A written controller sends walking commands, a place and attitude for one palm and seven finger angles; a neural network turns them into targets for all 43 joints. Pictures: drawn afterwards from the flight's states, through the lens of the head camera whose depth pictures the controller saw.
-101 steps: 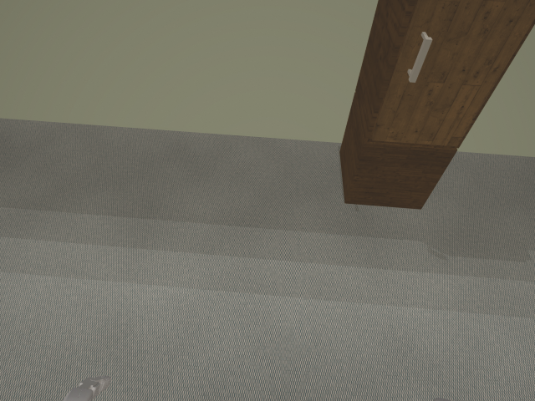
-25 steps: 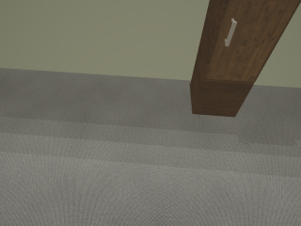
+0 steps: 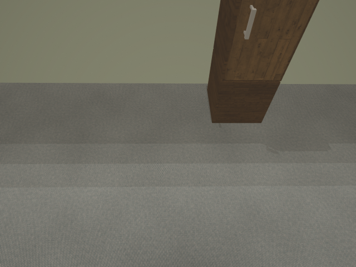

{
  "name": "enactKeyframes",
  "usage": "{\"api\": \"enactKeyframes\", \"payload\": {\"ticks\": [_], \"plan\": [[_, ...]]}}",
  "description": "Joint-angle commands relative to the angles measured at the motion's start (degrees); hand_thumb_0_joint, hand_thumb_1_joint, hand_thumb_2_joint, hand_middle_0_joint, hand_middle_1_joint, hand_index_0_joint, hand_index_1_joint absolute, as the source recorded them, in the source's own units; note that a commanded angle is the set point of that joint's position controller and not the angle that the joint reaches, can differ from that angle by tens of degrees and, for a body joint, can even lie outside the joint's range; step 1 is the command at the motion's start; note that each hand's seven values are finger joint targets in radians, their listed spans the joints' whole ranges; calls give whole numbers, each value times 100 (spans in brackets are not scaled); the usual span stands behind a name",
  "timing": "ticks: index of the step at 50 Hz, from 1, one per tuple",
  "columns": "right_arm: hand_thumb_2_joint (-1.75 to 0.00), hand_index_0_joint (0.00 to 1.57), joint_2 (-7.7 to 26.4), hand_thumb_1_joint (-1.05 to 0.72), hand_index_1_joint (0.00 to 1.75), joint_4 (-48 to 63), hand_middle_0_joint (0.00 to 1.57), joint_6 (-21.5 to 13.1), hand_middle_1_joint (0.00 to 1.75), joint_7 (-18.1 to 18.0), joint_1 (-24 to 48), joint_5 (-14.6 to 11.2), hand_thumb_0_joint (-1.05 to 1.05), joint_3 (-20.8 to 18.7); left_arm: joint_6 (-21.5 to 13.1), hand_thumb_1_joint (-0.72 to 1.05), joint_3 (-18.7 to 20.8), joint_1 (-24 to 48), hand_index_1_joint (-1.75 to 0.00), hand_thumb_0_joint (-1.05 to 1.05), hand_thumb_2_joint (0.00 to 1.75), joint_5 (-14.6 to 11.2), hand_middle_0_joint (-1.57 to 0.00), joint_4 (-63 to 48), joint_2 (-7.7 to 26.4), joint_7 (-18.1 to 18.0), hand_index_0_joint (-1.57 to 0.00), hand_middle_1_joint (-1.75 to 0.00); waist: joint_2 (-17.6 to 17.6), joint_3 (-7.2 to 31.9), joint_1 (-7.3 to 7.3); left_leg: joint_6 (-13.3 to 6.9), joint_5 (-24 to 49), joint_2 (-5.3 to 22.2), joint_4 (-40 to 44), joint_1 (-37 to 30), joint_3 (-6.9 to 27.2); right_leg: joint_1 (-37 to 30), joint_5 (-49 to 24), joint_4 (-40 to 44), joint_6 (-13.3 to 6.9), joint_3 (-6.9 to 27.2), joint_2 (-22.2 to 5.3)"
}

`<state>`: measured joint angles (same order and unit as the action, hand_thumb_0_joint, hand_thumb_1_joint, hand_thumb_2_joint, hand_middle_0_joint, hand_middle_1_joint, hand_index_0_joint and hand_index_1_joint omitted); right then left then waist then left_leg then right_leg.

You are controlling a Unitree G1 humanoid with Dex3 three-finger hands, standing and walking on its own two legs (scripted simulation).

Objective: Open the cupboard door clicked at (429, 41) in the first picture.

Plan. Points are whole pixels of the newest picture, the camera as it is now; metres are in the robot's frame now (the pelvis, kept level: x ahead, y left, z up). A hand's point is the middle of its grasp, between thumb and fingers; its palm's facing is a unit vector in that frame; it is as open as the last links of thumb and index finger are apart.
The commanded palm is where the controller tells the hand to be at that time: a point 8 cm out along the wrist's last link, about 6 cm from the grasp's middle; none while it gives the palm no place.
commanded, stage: walk to a spot facing it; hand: left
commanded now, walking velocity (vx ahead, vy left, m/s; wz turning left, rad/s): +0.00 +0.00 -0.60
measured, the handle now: (249, 22) +1.15 -0.26 +0.01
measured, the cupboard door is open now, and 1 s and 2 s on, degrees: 0 0 0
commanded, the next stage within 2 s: none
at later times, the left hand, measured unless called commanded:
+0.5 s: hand out of the picture +0.06 +0.16 -0.15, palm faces -0.18 -0.95 -0.26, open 7.3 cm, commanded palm none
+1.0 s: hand out of the picture +0.12 +0.21 -0.16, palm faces -0.50 -0.84 -0.21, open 7.4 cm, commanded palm none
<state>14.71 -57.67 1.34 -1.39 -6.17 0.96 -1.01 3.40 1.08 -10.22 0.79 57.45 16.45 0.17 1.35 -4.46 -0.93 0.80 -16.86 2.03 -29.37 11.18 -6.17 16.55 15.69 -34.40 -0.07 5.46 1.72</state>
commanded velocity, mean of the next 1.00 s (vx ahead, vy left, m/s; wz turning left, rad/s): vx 0.04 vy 0.00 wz -0.60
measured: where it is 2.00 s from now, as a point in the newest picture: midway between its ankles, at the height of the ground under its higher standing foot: outside the picture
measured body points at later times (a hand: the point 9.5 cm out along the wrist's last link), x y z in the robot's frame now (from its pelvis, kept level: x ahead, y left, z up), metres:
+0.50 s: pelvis -0.03 -0.03 +0.01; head +0.00 -0.06 +0.46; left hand +0.07 +0.20 -0.13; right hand +0.01 -0.32 -0.14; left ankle -0.01 +0.14 -0.65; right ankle +0.00 -0.10 -0.73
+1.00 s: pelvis -0.05 +0.05 +0.01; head -0.02 +0.07 +0.46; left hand +0.15 +0.26 -0.14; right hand -0.13 -0.19 -0.11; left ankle +0.00 +0.14 -0.73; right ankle -0.15 -0.07 -0.64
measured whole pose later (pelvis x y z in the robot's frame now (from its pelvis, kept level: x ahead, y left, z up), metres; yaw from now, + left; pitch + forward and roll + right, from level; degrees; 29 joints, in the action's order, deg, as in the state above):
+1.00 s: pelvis -0.05 +0.05 +0.01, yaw -35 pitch +0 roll -2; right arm 10.6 -52.1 0.2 -1.7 -14.2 1.4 -1.4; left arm 5.1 6.1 -14.1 1.8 52.9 16.7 2.5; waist 2.5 -1.6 -1.0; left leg -1.8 -14.8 3.5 -25.5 10.4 -8.6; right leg 29.0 19.5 -65.3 5.0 2.1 -0.7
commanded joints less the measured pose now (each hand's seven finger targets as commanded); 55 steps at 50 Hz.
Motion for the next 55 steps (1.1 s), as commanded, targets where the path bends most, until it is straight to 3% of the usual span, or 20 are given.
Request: {"api": "enactKeyframes", "payload": {"ticks": [1,5,6,7,8,9,11,14,19,30,33,35,36,37,38,39,41,44,49,55], "plan": [[-90,20,1184,-90,30,467,20,-122,30,-53,-108,3,0,-369,-46,90,270,-5,-30,0,90,20,-20,-667,548,2,-20,-30,-1305,491,119,-1098,2476,2002,928,-371,1179,796,1434,-1971,129,-388,-212],[-90,20,1134,-90,30,710,20,-79,30,-34,373,30,0,-444,-88,90,370,-848,-30,0,90,43,-20,-590,438,77,-20,-30,-834,620,-386,-506,1750,1596,-350,410,243,-472,245,-450,88,-655,-402],[-90,20,940,-90,30,741,20,-19,30,-11,306,-9,0,-426,-173,90,440,-1195,-30,0,90,78,-20,-519,723,53,-20,-30,254,644,-527,-58,572,1028,-1641,861,-199,-854,-865,760,26,-122,-723],[-90,20,394,-90,30,927,20,3,30,17,46,-23,0,-324,-276,90,525,-1189,-30,0,90,140,-20,-574,1354,-46,-20,-30,2224,471,-377,306,-1801,33,-3257,2332,-168,-1034,-2286,1630,-379,2391,-2063],[-90,20,557,-90,30,1001,20,45,30,-8,164,-39,0,-345,-235,90,512,-1232,-30,0,90,36,-20,-639,1309,-111,-20,-30,1713,530,-420,206,-1812,39,-3686,2148,666,-648,-2317,1908,-784,2669,-2284],[-90,20,600,-90,30,952,20,64,30,8,124,-50,0,-384,-222,90,519,-910,-30,0,90,35,-20,-741,1165,-137,-20,-30,1208,384,-233,164,-1360,223,-3812,2107,769,-429,-1421,1957,-972,2300,-2116],[-90,20,627,-90,30,820,20,21,30,30,198,-23,0,-390,-248,90,475,-424,-30,0,90,23,-20,-880,876,-120,-20,-30,764,224,-119,209,-694,297,-3924,2116,854,-191,-865,1871,-949,2128,-1672],[-90,20,502,-90,30,642,20,41,30,32,-103,-10,0,-389,-324,90,444,-516,-30,0,90,-19,-20,-836,701,-114,-20,-30,313,695,-7,299,-175,226,-3698,2058,831,-777,-1649,1636,-650,1602,-1278],[-90,20,479,-90,30,692,20,79,30,-27,-93,-10,0,-383,-310,90,490,-775,-30,0,90,-20,-20,-760,644,-117,-20,-30,377,948,-101,395,-78,145,-3494,2267,920,-1329,-1750,1610,-476,1665,-1138],[-90,20,489,-90,30,967,20,4,30,-46,99,-42,0,-333,-201,90,538,-643,-30,0,90,79,-20,-843,807,-96,-20,-30,563,815,-196,269,-711,-60,-1822,1447,911,-702,-999,1744,-998,2515,-1063],[-90,20,471,-90,30,957,20,-43,30,-61,-236,-110,0,-337,-149,90,554,-388,-30,0,90,87,-20,-948,913,-81,-20,-30,752,878,-79,109,-730,-271,-798,688,862,-319,-1101,1734,-884,2641,-925],[-90,20,467,-90,30,821,20,-103,30,-91,-811,-128,0,-343,-120,90,557,-102,-30,0,90,66,-20,-1013,907,-81,-20,-30,743,1009,219,28,-134,-324,290,-269,753,177,-880,1521,-585,2491,-707],[-90,20,606,-90,30,750,20,-148,30,-126,-1082,-125,0,-375,-105,90,526,-20,-30,0,90,32,-20,-1081,783,-60,-20,-30,509,1043,336,-108,32,-68,824,-1111,925,904,-217,1220,-294,2162,-333],[-90,20,1017,-90,30,793,20,-191,30,-154,-1137,-62,0,-443,-88,90,481,-49,-30,0,90,-15,-20,-1169,435,-9,-20,-30,-774,975,406,-426,-725,1081,1662,-1608,2172,1926,705,187,-20,1338,350],[-90,20,1334,-90,30,974,20,-159,30,-137,-728,-29,0,-501,-93,90,511,-61,-30,0,90,5,-20,-1220,350,29,-20,-30,-1744,610,255,-769,-617,2365,1962,-947,3169,2329,1459,-1526,244,263,611],[-90,20,1278,-90,30,1181,20,-125,30,-119,-278,-39,0,-440,-90,90,591,-53,-30,0,90,72,-20,-1218,588,43,-20,-30,-1237,395,107,-988,-356,2561,1939,73,3041,1946,1301,-2474,365,248,182],[-90,20,735,-90,30,1278,20,-165,30,-125,300,12,0,-294,5,90,699,-429,-30,0,90,146,-20,-922,645,120,-20,-30,-901,168,-265,-793,41,1686,1766,797,1813,1478,649,-3632,434,74,111],[-90,20,628,-90,30,1206,20,-220,30,-117,-17,14,0,-284,18,90,602,-445,-30,0,90,126,-20,-895,386,201,-20,-30,-799,188,-164,-697,859,1208,1404,199,900,1835,324,-3878,494,-260,-25],[-90,20,755,-90,30,780,20,-307,30,-76,-1278,33,0,-376,-39,90,492,318,-30,0,90,108,-20,-1101,239,290,-20,-30,-1018,199,381,-876,-443,1660,1694,-909,1223,2285,477,-2776,491,-539,-404],[-90,20,881,-90,30,552,20,-361,30,-34,-1539,73,0,-440,-64,90,462,668,-30,0,90,95,-20,-1157,93,372,-20,-30,-1052,3,462,-810,-1414,1998,2025,-663,917,1874,628,-1725,363,-785,-671]]}}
